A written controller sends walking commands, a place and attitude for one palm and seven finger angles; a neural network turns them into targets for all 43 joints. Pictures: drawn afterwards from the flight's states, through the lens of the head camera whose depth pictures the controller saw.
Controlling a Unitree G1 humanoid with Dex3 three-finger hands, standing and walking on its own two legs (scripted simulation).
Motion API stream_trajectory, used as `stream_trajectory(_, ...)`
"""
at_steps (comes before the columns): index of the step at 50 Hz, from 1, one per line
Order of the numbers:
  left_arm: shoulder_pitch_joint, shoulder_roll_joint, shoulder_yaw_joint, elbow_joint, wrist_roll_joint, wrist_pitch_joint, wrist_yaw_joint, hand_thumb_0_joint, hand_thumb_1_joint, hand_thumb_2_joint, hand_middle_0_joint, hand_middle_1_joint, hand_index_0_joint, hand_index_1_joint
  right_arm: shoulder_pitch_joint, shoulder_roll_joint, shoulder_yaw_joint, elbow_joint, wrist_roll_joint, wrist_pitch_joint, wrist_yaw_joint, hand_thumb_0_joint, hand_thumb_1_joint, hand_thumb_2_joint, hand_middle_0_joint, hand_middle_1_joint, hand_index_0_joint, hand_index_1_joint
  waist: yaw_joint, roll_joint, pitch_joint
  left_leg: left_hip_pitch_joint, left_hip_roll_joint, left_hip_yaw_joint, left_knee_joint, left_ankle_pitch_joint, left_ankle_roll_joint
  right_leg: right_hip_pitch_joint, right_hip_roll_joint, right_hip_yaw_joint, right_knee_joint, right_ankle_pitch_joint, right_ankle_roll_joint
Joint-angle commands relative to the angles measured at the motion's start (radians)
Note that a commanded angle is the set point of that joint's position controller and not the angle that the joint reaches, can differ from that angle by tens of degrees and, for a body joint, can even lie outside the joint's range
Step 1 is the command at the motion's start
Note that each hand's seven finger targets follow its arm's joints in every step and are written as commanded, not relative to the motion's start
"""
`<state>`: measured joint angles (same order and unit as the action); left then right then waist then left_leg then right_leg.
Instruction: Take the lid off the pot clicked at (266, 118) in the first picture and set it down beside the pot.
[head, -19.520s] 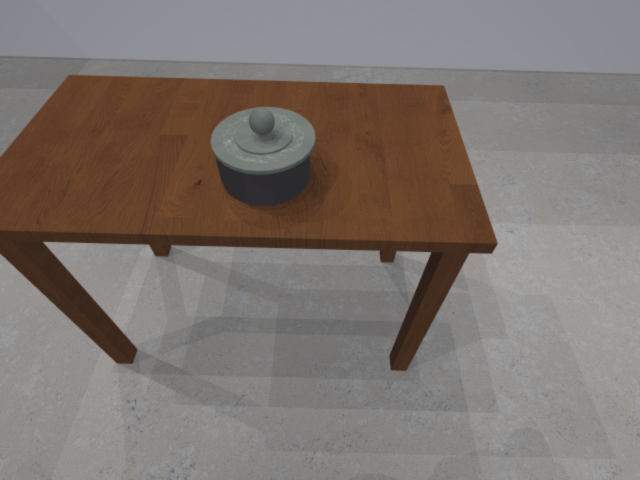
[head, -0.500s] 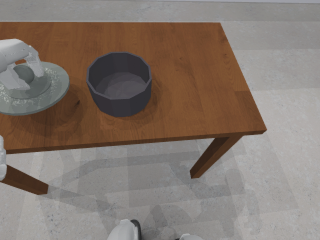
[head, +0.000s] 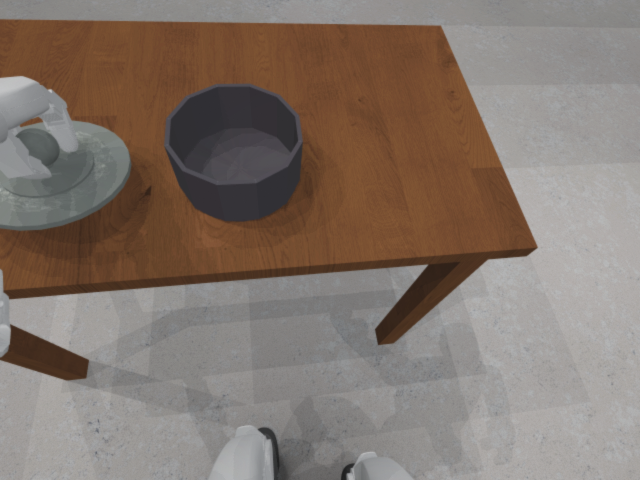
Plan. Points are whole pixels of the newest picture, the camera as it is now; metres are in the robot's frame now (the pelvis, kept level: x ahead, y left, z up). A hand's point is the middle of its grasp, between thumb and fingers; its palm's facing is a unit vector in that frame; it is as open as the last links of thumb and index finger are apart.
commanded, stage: lower the lid onto the table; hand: left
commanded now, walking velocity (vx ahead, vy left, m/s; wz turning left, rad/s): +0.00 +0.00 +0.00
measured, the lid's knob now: (36, 147) +0.51 +0.32 +0.06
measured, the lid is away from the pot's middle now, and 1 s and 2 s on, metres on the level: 0.24 0.25 0.25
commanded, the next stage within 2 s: open the fingers wide in 0.50 s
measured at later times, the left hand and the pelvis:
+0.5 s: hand (31, 172) +0.48 +0.32 +0.04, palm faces -0.48 -0.13 -0.87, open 7.0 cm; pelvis +0.00 +0.00 -0.01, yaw +0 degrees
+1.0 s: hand (27, 202) +0.44 +0.32 +0.04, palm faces -0.44 -0.13 -0.89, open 7.0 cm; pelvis -0.01 +0.00 -0.01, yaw +1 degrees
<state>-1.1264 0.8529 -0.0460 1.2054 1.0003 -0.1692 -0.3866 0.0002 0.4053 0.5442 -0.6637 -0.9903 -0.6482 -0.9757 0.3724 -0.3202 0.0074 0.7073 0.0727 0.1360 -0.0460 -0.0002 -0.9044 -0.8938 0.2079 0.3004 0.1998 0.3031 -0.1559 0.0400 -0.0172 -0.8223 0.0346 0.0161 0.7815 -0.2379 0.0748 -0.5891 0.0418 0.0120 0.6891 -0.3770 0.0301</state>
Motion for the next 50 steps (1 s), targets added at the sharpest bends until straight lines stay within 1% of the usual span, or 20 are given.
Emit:
stream_trajectory(1,-0.509,0.297,0.072,-0.223,-0.015,-0.006,0.053,0.000,0.845,0.737,-0.846,-1.078,-0.838,-1.060,0.167,-0.214,-0.071,-0.025,-0.007,-0.012,-0.022,0.000,-0.900,-0.900,0.200,0.300,0.200,0.300,-0.018,0.177,-0.507,0.733,-0.008,-0.094,-0.041,0.170,0.004,-0.232,0.075,-0.072,-0.093,0.172,-0.070)
stream_trajectory(3,-0.480,0.323,0.087,-0.182,-0.011,-0.002,0.064,0.000,0.845,0.737,-0.846,-1.078,-0.838,-1.060,0.162,-0.214,-0.065,-0.032,-0.002,-0.012,-0.023,0.000,-0.900,-0.900,0.200,0.300,0.200,0.300,-0.021,0.128,-0.482,0.672,-0.013,-0.090,-0.037,0.124,0.008,-0.223,0.074,-0.069,-0.090,0.154,-0.067)
stream_trajectory(7,-0.489,0.303,0.061,-0.176,0.003,-0.002,0.075,0.000,0.845,0.737,-0.846,-1.078,-0.838,-1.060,0.157,-0.213,-0.061,-0.030,-0.001,-0.010,-0.022,0.000,-0.900,-0.900,0.200,0.300,0.200,0.300,-0.023,0.189,-0.462,0.669,-0.006,-0.093,-0.028,0.109,-0.004,-0.268,0.077,-0.074,-0.067,0.130,-0.074)
stream_trajectory(9,-0.509,0.320,0.086,-0.233,0.001,-0.015,0.076,0.000,0.845,0.737,-0.846,-1.078,-0.838,-1.060,0.158,-0.213,-0.059,-0.042,-0.007,-0.011,-0.024,0.000,-0.900,-0.900,0.200,0.300,0.200,0.300,-0.012,0.224,-0.524,0.710,-0.010,-0.093,-0.013,0.170,0.003,-0.262,0.077,-0.075,-0.056,0.166,-0.077)
stream_trajectory(13,-0.475,0.325,0.080,-0.173,-0.001,0.003,0.076,0.000,0.845,0.737,-0.846,-1.078,-0.838,-1.060,0.163,-0.216,-0.059,-0.040,-0.003,-0.006,-0.022,0.000,-0.900,-0.900,0.200,0.300,0.200,0.300,-0.028,0.147,-0.488,0.626,-0.010,-0.095,-0.002,0.107,0.002,-0.265,0.077,-0.072,-0.051,0.137,-0.067)
stream_trajectory(16,-0.491,0.325,0.078,-0.204,0.009,-0.011,0.073,0.000,0.845,0.737,-0.846,-1.078,-0.838,-1.060,0.166,-0.212,-0.059,-0.039,-0.007,-0.004,-0.026,0.000,-0.900,-0.900,0.200,0.300,0.200,0.300,-0.026,0.221,-0.521,0.672,-0.007,-0.105,0.013,0.124,-0.001,-0.306,0.080,-0.075,-0.036,0.132,-0.073)
stream_trajectory(18,-0.475,0.321,0.076,-0.184,0.002,-0.008,0.075,0.000,0.845,0.737,-0.846,-1.078,-0.838,-1.060,0.167,-0.212,-0.057,-0.040,-0.005,-0.008,-0.026,0.000,-0.900,-0.900,0.200,0.300,0.200,0.300,-0.031,0.170,-0.508,0.632,-0.007,-0.103,0.021,0.112,0.002,-0.295,0.080,-0.073,-0.032,0.131,-0.069)
stream_trajectory(24,-0.493,0.275,0.064,-0.231,-0.007,-0.015,0.082,0.000,0.845,0.737,-0.846,-1.078,-0.838,-1.060,0.172,-0.208,-0.056,-0.037,-0.008,-0.009,-0.027,0.000,-0.900,-0.900,0.200,0.300,0.200,0.300,-0.029,0.234,-0.546,0.702,-0.001,-0.121,0.039,0.208,-0.005,-0.346,0.083,-0.083,-0.002,0.158,-0.076)
stream_trajectory(25,-0.503,0.304,0.081,-0.236,0.003,-0.009,0.088,0.000,0.845,0.737,-0.846,-1.078,-0.838,-1.060,0.179,-0.212,-0.061,-0.026,-0.015,-0.002,-0.024,0.000,-0.900,-0.900,0.200,0.300,0.200,0.300,-0.027,0.242,-0.561,0.715,0.004,-0.127,0.041,0.203,-0.010,-0.352,0.085,-0.081,-0.003,0.143,-0.075)
stream_trajectory(28,-0.479,0.259,0.054,-0.168,0.007,0.015,0.100,0.000,0.845,0.737,-0.846,-1.078,-0.838,-1.060,0.174,-0.209,-0.060,-0.035,-0.013,0.004,-0.016,0.000,-0.900,-0.900,0.200,0.300,0.200,0.300,-0.040,0.173,-0.498,0.637,-0.003,-0.135,0.037,0.123,-0.009,-0.370,0.085,-0.081,-0.005,0.111,-0.074)
stream_trajectory(29,-0.500,0.236,0.044,-0.206,-0.001,0.008,0.098,0.000,0.845,0.737,-0.846,-1.078,-0.838,-1.060,0.167,-0.207,-0.056,-0.040,-0.012,0.001,-0.017,0.000,-0.900,-0.900,0.200,0.300,0.200,0.300,-0.034,0.215,-0.519,0.669,-0.002,-0.131,0.042,0.172,-0.010,-0.377,0.083,-0.085,0.008,0.130,-0.077)
stream_trajectory(30,-0.221,0.314,0.186,-0.224,0.011,0.008,0.106,0.000,0.845,0.737,-0.846,-1.078,-0.838,-1.060,0.175,-0.185,-0.079,-0.076,-0.018,0.013,0.007,0.000,-0.900,-0.900,0.200,0.300,0.200,0.300,0.069,0.252,-0.633,0.742,-0.017,-0.138,0.041,0.302,-0.029,-0.301,0.087,-0.094,0.017,0.134,-0.093)
stream_trajectory(31,-0.208,0.298,0.176,-0.286,0.017,-0.002,0.113,0.000,0.825,0.731,-0.832,-1.075,-0.824,-1.057,0.151,-0.190,-0.083,-0.096,-0.025,0.032,0.016,0.000,-0.900,-0.900,0.200,0.300,0.200,0.300,0.055,0.244,-0.658,0.761,-0.017,-0.140,0.048,0.339,-0.040,-0.318,0.090,-0.090,0.019,0.156,-0.093)
stream_trajectory(32,-0.259,0.230,0.118,-0.295,0.012,0.011,0.119,0.000,0.805,0.726,-0.819,-1.071,-0.811,-1.054,0.133,-0.184,-0.088,-0.084,-0.027,0.045,0.025,0.000,-0.900,-0.900,0.200,0.300,0.200,0.300,0.026,0.213,-0.601,0.736,-0.013,-0.133,0.048,0.303,-0.034,-0.340,0.091,-0.088,0.007,0.151,-0.088)
stream_trajectory(33,-0.312,0.233,0.115,-0.301,0.011,0.026,0.132,0.000,0.785,0.721,-0.805,-1.068,-0.798,-1.051,0.127,-0.192,-0.092,-0.075,-0.028,0.057,0.030,0.000,-0.900,-0.900,0.200,0.300,0.200,0.300,0.011,0.184,-0.548,0.704,-0.011,-0.139,0.032,0.209,-0.026,-0.351,0.088,-0.085,-0.010,0.126,-0.081)
stream_trajectory(35,-0.376,0.289,0.146,-0.332,-0.001,0.037,0.153,0.000,0.744,0.713,-0.779,-1.059,-0.772,-1.043,0.124,-0.199,-0.085,-0.069,-0.021,0.062,0.026,0.000,-0.900,-0.900,0.200,0.300,0.200,0.300,0.012,0.184,-0.545,0.710,-0.009,-0.140,0.010,0.169,-0.019,-0.314,0.084,-0.080,-0.016,0.106,-0.082)
stream_trajectory(39,-0.373,0.252,0.120,-0.337,0.002,0.042,0.173,0.000,0.659,0.702,-0.729,-1.039,-0.722,-1.025,0.111,-0.193,-0.082,-0.069,-0.016,0.054,0.018,0.000,-0.900,-0.900,0.200,0.300,0.200,0.300,0.013,0.218,-0.545,0.746,-0.012,-0.157,-0.011,0.149,-0.024,-0.335,0.081,-0.083,-0.018,0.096,-0.085)
stream_trajectory(46,-0.376,0.152,0.036,-0.281,-0.012,0.058,0.167,0.000,0.506,0.692,-0.643,-0.997,-0.638,-0.986,0.103,-0.191,-0.084,-0.059,-0.014,0.040,0.013,0.000,-0.900,-0.900,0.200,0.300,0.200,0.300,-0.007,0.173,-0.480,0.721,-0.014,-0.165,-0.034,0.043,-0.024,-0.345,0.074,-0.077,-0.032,0.057,-0.081)
stream_trajectory(49,-0.381,0.179,0.057,-0.308,-0.028,0.040,0.160,0.000,0.442,0.686,-0.606,-0.981,-0.602,-0.971,0.091,-0.194,-0.077,-0.066,-0.012,0.029,0.005,0.000,-0.900,-0.900,0.200,0.300,0.200,0.300,0.002,0.172,-0.489,0.717,-0.019,-0.157,-0.035,0.034,-0.018,-0.325,0.069,-0.074,-0.029,0.062,-0.082)
stream_trajectory(50,-0.360,0.173,0.044,-0.243,-0.024,0.048,0.161,0.000,0.420,0.684,-0.594,-0.975,-0.590,-0.966,0.091,-0.195,-0.075,-0.057,-0.010,0.027,0.003,0.000,-0.900,-0.900,0.200,0.300,0.200,0.300,-0.010,0.149,-0.442,0.681,-0.015,-0.152,-0.038,-0.004,-0.020,-0.333,0.068,-0.074,-0.029,0.034,-0.081)
